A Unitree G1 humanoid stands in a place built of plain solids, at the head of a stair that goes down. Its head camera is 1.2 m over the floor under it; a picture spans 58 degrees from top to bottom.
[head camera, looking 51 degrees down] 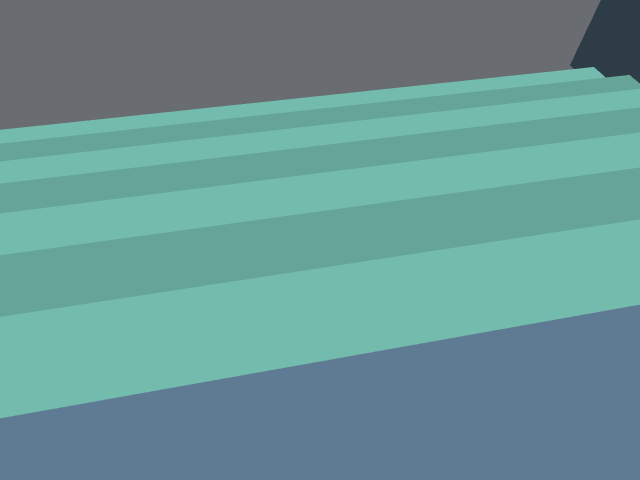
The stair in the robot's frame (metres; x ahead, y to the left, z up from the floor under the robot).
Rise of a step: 0.16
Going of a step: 0.44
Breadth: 7.50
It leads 11 degrees to the left of straight ahead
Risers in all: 8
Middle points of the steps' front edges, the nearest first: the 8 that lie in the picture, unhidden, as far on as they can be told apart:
0.46 0.32 0.00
0.89 0.40 -0.16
1.32 0.48 -0.32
1.75 0.56 -0.48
2.19 0.64 -0.64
2.62 0.72 -0.81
3.05 0.80 -0.97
3.48 0.88 -1.13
